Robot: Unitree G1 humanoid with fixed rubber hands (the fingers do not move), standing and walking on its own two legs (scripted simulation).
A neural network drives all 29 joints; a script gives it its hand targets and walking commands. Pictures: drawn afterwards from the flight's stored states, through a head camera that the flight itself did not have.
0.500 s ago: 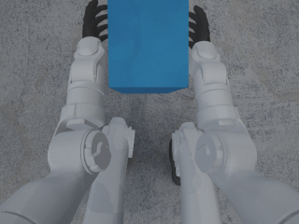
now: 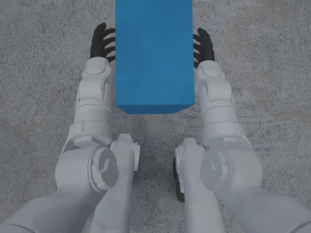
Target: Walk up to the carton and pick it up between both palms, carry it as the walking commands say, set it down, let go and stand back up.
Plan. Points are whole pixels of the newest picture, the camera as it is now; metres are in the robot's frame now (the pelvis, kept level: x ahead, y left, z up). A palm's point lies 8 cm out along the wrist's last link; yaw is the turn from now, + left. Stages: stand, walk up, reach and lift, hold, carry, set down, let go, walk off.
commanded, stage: reach and lift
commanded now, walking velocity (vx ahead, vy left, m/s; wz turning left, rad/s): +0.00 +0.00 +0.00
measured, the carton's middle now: (152, 71) +0.49 +0.03 -0.13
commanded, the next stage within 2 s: none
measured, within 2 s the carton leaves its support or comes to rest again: neither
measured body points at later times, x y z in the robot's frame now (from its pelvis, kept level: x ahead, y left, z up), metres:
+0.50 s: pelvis +0.01 +0.00 +0.06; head +0.22 +0.01 +0.46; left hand +0.47 +0.15 +0.01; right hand +0.48 -0.09 +0.01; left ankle +0.12 +0.13 -0.48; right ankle +0.10 -0.13 -0.48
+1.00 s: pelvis +0.03 +0.00 +0.13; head +0.20 +0.01 +0.54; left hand +0.45 +0.15 +0.09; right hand +0.46 -0.10 +0.08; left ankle +0.12 +0.13 -0.48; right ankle +0.10 -0.13 -0.48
